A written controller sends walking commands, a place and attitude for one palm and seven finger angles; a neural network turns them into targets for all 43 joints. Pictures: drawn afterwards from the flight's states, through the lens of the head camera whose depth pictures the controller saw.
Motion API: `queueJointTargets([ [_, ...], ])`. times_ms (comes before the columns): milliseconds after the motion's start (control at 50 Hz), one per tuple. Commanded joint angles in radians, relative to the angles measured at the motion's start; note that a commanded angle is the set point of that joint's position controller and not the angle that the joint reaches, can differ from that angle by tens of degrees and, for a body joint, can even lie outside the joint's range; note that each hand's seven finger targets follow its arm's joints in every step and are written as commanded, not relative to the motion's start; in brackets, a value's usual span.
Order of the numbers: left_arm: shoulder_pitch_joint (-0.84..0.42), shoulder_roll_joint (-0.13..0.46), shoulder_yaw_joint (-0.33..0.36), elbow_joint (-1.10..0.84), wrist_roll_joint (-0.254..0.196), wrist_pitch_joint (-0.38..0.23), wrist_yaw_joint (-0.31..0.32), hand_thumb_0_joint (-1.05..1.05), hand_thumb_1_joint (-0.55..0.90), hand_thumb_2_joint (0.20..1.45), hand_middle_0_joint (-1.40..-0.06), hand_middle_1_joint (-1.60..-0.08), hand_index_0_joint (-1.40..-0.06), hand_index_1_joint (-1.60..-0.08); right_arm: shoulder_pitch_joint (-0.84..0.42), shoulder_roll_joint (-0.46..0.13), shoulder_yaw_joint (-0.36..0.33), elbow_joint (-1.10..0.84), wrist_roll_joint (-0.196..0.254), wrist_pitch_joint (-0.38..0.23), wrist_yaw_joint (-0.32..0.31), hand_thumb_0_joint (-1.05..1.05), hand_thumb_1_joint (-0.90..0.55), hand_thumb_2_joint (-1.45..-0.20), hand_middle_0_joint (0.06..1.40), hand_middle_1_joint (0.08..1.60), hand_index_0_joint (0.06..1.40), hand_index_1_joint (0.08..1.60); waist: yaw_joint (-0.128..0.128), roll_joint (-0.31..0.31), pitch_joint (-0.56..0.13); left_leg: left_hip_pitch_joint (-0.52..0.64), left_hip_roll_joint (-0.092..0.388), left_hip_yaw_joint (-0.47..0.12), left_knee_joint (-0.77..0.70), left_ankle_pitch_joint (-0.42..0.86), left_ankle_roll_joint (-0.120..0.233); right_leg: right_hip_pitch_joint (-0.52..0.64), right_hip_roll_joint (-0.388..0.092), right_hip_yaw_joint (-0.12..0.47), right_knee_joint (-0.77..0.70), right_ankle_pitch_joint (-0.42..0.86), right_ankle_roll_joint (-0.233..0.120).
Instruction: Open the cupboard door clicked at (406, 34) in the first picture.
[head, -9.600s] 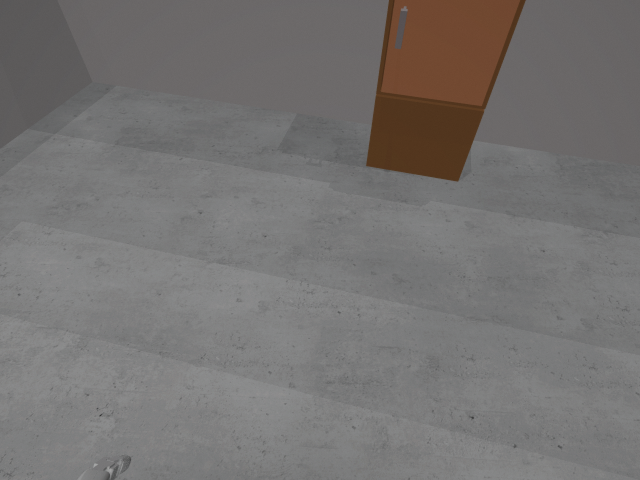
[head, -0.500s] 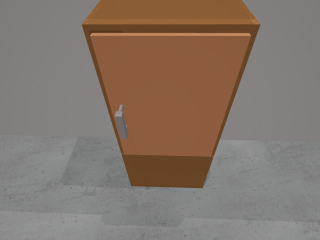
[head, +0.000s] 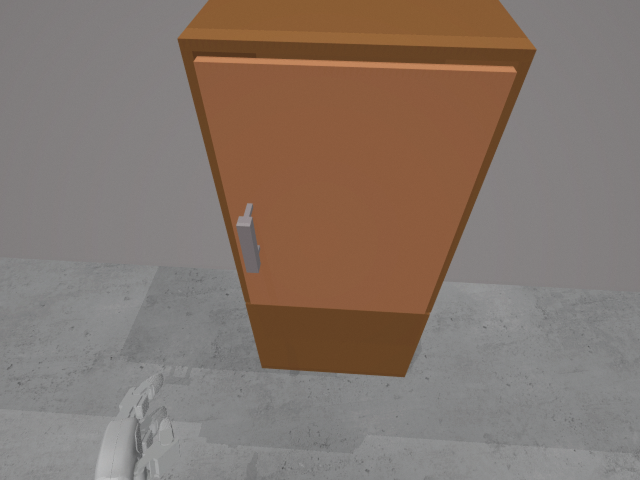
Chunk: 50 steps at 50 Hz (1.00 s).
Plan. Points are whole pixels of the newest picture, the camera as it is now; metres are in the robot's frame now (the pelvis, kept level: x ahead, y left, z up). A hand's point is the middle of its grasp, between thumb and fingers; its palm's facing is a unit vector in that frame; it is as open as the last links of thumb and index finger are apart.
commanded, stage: raise the hand with hooked fingers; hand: left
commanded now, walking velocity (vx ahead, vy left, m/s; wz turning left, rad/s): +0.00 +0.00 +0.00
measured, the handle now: (251, 238) +0.54 +0.16 -0.07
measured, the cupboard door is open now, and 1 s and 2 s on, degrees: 0 0 0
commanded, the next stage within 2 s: move the hooked fingers beside the handle in 1.94 s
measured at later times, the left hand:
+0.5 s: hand (182, 448) +0.18 +0.18 -0.05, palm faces -0.08 -0.99 -0.09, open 10.1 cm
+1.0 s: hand (147, 421) +0.21 +0.24 -0.06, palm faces -0.05 -1.00 -0.05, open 13.0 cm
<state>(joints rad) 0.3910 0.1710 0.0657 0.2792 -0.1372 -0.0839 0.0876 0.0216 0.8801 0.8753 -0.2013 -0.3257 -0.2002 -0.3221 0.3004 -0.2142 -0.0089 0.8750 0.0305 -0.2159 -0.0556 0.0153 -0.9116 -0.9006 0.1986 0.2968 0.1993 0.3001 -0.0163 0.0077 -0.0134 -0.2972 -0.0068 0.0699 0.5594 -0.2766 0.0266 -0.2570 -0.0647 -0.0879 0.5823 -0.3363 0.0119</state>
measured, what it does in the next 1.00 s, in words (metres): lowers itself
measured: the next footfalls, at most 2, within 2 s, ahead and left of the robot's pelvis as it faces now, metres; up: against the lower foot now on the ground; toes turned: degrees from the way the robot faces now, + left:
none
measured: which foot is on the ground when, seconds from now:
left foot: down 0.00-1.00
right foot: down 0.00-1.00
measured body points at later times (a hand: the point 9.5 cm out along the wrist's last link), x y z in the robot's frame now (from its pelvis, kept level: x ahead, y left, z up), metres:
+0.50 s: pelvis -0.05 -0.03 -0.11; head +0.02 -0.02 +0.33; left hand +0.17 +0.24 -0.05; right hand +0.16 -0.25 -0.19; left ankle +0.01 +0.10 -0.73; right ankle -0.02 -0.12 -0.73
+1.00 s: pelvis -0.04 +0.01 -0.10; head +0.04 +0.04 +0.34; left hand +0.20 +0.29 -0.05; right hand +0.13 -0.25 -0.16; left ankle +0.01 +0.10 -0.73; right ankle -0.02 -0.12 -0.73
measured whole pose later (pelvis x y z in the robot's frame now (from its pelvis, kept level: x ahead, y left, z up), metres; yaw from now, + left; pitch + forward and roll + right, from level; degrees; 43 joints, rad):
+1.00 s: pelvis -0.04 +0.01 -0.10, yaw -1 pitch +17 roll -4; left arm 0.21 0.33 0.32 0.18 -0.34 -0.44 -0.44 0.00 -0.25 0.40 -0.28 -1.04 -0.28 -1.04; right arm 0.23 -0.26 -0.01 0.56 0.03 -0.24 -0.06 0.02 -0.90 -0.90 0.20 0.30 0.20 0.30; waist -0.02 0.01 -0.13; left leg -1.04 0.06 0.02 1.24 -0.50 0.04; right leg -0.95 -0.04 -0.11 1.18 -0.52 0.00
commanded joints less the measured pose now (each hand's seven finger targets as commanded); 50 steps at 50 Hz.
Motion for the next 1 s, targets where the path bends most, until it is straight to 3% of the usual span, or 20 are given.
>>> queueJointTargets([
  [0,0.075,0.010,0.079,0.027,-0.041,-0.240,-0.120,0.000,0.690,0.810,-0.215,-0.435,-0.215,-0.435,-0.124,-0.159,-0.064,-0.246,-0.015,-0.076,0.007,0.000,-0.900,-0.900,0.200,0.300,0.200,0.300,0.012,-0.208,0.058,-0.195,0.013,-0.090,0.082,0.032,-0.033,-0.334,0.065,-0.050,0.055,-0.009,-0.030],
  [40,0.199,-0.001,0.108,0.040,-0.081,-0.386,-0.240,0.000,0.643,0.790,-0.218,-0.465,-0.218,-0.465,-0.164,-0.153,-0.084,-0.302,-0.028,-0.084,0.030,0.000,-0.900,-0.900,0.200,0.300,0.200,0.300,0.072,-0.271,-0.042,-0.310,0.001,-0.067,0.195,0.021,-0.038,-0.384,0.068,-0.030,0.174,-0.006,-0.036],
  [80,0.236,0.065,0.175,0.068,-0.108,-0.503,-0.371,0.000,0.597,0.770,-0.222,-0.495,-0.222,-0.495,-0.174,-0.157,-0.100,-0.354,-0.020,-0.083,0.059,0.000,-0.900,-0.900,0.200,0.300,0.200,0.300,0.106,-0.164,-0.127,-0.374,-0.015,-0.051,0.283,0.056,-0.048,-0.369,0.058,0.008,0.270,0.080,-0.051],
  [140,0.106,0.164,0.250,0.000,-0.136,-0.604,-0.503,0.000,0.527,0.740,-0.227,-0.540,-0.227,-0.540,-0.196,-0.165,-0.106,-0.429,-0.011,-0.087,0.069,0.000,-0.900,-0.900,0.200,0.300,0.200,0.300,0.092,-0.048,-0.266,-0.475,-0.021,-0.030,0.420,0.037,-0.035,-0.426,0.048,0.064,0.379,0.084,-0.049],
  [180,-0.023,0.233,0.304,-0.132,-0.178,-0.599,-0.514,0.000,0.480,0.720,-0.230,-0.570,-0.230,-0.570,-0.192,-0.168,-0.103,-0.469,-0.012,-0.079,0.056,0.000,-0.900,-0.900,0.200,0.300,0.200,0.300,0.091,0.037,-0.320,-0.517,-0.022,-0.032,0.473,-0.015,-0.027,-0.458,0.047,0.116,0.396,-0.017,-0.047],
  [220,-0.129,0.239,0.311,-0.297,-0.214,-0.615,-0.500,0.000,0.433,0.700,-0.233,-0.600,-0.233,-0.600,-0.186,-0.153,-0.096,-0.495,-0.010,-0.083,0.044,0.000,-0.900,-0.900,0.200,0.300,0.200,0.300,0.064,0.123,-0.375,-0.517,-0.008,-0.039,0.509,-0.090,-0.019,-0.508,0.046,0.151,0.379,-0.165,-0.037],
  [260,-0.243,0.242,0.280,-0.502,-0.222,-0.656,-0.473,0.000,0.387,0.680,-0.237,-0.630,-0.237,-0.630,-0.176,-0.149,-0.082,-0.492,-0.015,-0.091,0.022,0.000,-0.900,-0.900,0.200,0.300,0.200,0.300,0.025,0.169,-0.419,-0.484,0.011,-0.061,0.554,-0.076,0.000,-0.546,0.056,0.161,0.389,-0.158,-0.040],
  [280,-0.302,0.257,0.266,-0.568,-0.226,-0.664,-0.469,0.000,0.363,0.670,-0.238,-0.645,-0.238,-0.645,-0.157,-0.153,-0.078,-0.474,-0.020,-0.095,0.009,0.000,-0.900,-0.900,0.200,0.300,0.200,0.300,-0.005,0.121,-0.421,-0.498,0.021,-0.074,0.587,-0.059,0.006,-0.563,0.066,0.166,0.405,-0.128,-0.039],
  [340,-0.252,0.217,0.186,-0.515,-0.201,-0.629,-0.495,0.000,0.293,0.640,-0.243,-0.690,-0.243,-0.690,-0.134,-0.162,-0.067,-0.431,-0.015,-0.104,-0.014,0.000,-0.900,-0.900,0.200,0.300,0.200,0.300,-0.048,0.108,-0.354,-0.552,0.034,-0.085,0.611,-0.102,0.013,-0.621,0.071,0.165,0.388,-0.180,-0.036],
  [400,-0.247,0.243,0.188,-0.351,-0.201,-0.509,-0.555,0.000,0.223,0.610,-0.248,-0.735,-0.248,-0.735,-0.126,-0.176,-0.057,-0.409,0.003,-0.102,-0.033,0.000,-0.900,-0.900,0.200,0.300,0.200,0.300,-0.062,0.040,-0.295,-0.622,0.034,-0.097,0.613,-0.146,0.013,-0.632,0.073,0.163,0.365,-0.235,-0.027],
  [440,-0.191,0.268,0.234,-0.258,-0.208,-0.397,-0.578,0.000,0.177,0.590,-0.252,-0.765,-0.252,-0.765,-0.134,-0.178,-0.054,-0.420,0.015,-0.091,-0.038,0.000,-0.900,-0.900,0.200,0.300,0.200,0.300,-0.030,0.004,-0.310,-0.643,0.026,-0.097,0.589,-0.149,0.012,-0.584,0.063,0.170,0.333,-0.265,-0.020],
  [480,-0.121,0.301,0.309,-0.197,-0.235,-0.290,-0.588,0.000,0.130,0.570,-0.255,-0.795,-0.255,-0.795,-0.152,-0.174,-0.056,-0.450,0.021,-0.072,-0.040,0.000,-0.900,-0.900,0.200,0.300,0.200,0.300,0.028,-0.024,-0.359,-0.630,0.018,-0.095,0.560,-0.107,0.009,-0.502,0.060,0.162,0.330,-0.233,-0.019],
  [520,-0.111,0.332,0.376,-0.262,-0.260,-0.244,-0.561,0.000,0.083,0.550,-0.258,-0.825,-0.258,-0.825,-0.160,-0.160,-0.056,-0.477,0.019,-0.055,-0.035,0.000,-0.900,-0.900,0.200,0.300,0.200,0.300,0.057,-0.027,-0.421,-0.602,0.014,-0.088,0.540,-0.051,0.007,-0.431,0.046,0.157,0.332,-0.160,-0.010],
  [600,-0.114,0.307,0.417,-0.355,-0.262,-0.325,-0.453,0.000,-0.010,0.510,-0.265,-0.885,-0.265,-0.885,-0.151,-0.122,-0.058,-0.469,0.003,-0.060,-0.020,0.000,-0.900,-0.900,0.200,0.300,0.200,0.300,0.082,0.001,-0.441,-0.562,0.024,-0.099,0.511,0.029,-0.001,-0.441,0.063,0.103,0.396,-0.033,-0.021],
  [660,-0.136,0.256,0.357,-0.303,-0.227,-0.412,-0.422,0.000,-0.080,0.480,-0.270,-0.930,-0.270,-0.930,-0.128,-0.131,-0.065,-0.431,-0.004,-0.065,-0.008,0.000,-0.900,-0.900,0.200,0.300,0.200,0.300,0.032,-0.015,-0.362,-0.567,0.027,-0.101,0.506,-0.025,-0.003,-0.543,0.073,0.074,0.406,-0.097,-0.020],
  [740,-0.212,0.243,0.269,-0.220,-0.196,-0.454,-0.489,0.000,-0.173,0.440,-0.277,-0.990,-0.277,-0.990,-0.091,-0.176,-0.064,-0.415,0.001,-0.075,-0.011,0.000,-0.900,-0.900,0.200,0.300,0.200,0.300,-0.017,0.023,-0.301,-0.566,0.025,-0.111,0.498,-0.125,0.003,-0.655,0.076,0.058,0.410,-0.185,-0.028],
  [820,-0.263,0.335,0.323,-0.277,-0.221,-0.440,-0.553,0.000,-0.267,0.400,-0.283,-1.050,-0.283,-1.050,-0.072,-0.202,-0.063,-0.435,0.010,-0.086,-0.021,0.000,-0.900,-0.900,0.200,0.300,0.200,0.300,0.003,0.080,-0.400,-0.492,0.024,-0.124,0.469,-0.103,0.004,-0.618,0.076,0.047,0.422,-0.141,-0.037],
  [880,-0.267,0.402,0.405,-0.336,-0.246,-0.439,-0.539,0.000,-0.337,0.370,-0.288,-1.095,-0.288,-1.095,-0.071,-0.201,-0.061,-0.442,0.007,-0.089,-0.023,0.000,-0.900,-0.900,0.200,0.300,0.200,0.300,0.035,0.113,-0.451,-0.435,0.028,-0.140,0.450,-0.049,-0.003,-0.597,0.086,0.027,0.442,-0.095,-0.045],
  [900,-0.254,0.385,0.401,-0.362,-0.250,-0.444,-0.530,0.000,-0.360,0.360,-0.290,-1.110,-0.290,-1.110,-0.073,-0.197,-0.058,-0.447,0.006,-0.090,-0.019,0.000,-0.900,-0.900,0.200,0.300,0.200,0.300,0.041,0.141,-0.470,-0.401,0.029,-0.143,0.441,-0.023,-0.008,-0.602,0.084,0.019,0.449,-0.077,-0.044],
  [980,-0.246,0.347,0.392,-0.278,-0.243,-0.410,-0.491,0.000,-0.453,0.320,-0.297,-1.170,-0.297,-1.170,-0.078,-0.196,-0.053,-0.446,0.000,-0.069,-0.008,0.000,-0.900,-0.900,0.200,0.300,0.200,0.300,0.029,0.138,-0.381,-0.415,0.032,-0.164,0.419,-0.043,-0.021,-0.643,0.090,-0.008,0.458,-0.079,-0.045],
])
